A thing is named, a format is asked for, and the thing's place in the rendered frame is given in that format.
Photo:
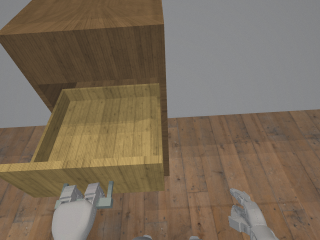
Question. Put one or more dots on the robot right forearm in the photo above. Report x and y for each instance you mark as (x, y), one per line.
(262, 232)

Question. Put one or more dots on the robot right hand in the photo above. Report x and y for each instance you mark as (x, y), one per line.
(244, 219)

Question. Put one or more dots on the robot left hand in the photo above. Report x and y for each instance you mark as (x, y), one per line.
(73, 220)

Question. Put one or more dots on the drawer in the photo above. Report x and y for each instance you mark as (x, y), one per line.
(97, 135)

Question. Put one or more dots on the handle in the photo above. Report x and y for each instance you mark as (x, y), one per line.
(101, 203)

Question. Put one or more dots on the cabinet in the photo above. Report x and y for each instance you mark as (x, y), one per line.
(69, 44)

